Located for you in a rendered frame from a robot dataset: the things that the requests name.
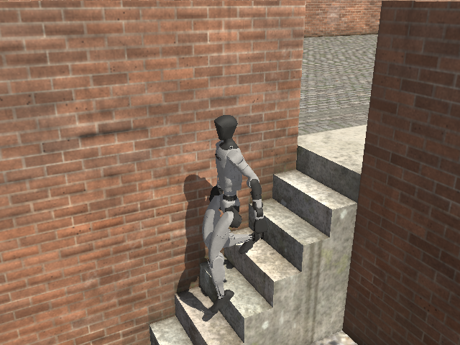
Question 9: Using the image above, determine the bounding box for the left robot hand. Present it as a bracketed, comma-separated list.
[252, 219, 268, 241]

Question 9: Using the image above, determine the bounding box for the right robot hand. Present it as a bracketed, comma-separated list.
[209, 185, 223, 202]

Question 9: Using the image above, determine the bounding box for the left robot upper arm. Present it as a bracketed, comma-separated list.
[227, 150, 259, 188]

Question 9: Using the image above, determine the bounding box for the robot left thigh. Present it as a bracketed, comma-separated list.
[208, 207, 242, 265]

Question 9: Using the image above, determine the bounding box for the robot left forearm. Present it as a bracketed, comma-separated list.
[250, 179, 264, 220]

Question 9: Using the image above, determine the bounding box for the robot right thigh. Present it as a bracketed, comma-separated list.
[202, 195, 221, 247]

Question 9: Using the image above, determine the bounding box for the robot thigh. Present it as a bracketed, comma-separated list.
[202, 195, 221, 247]
[208, 207, 242, 265]

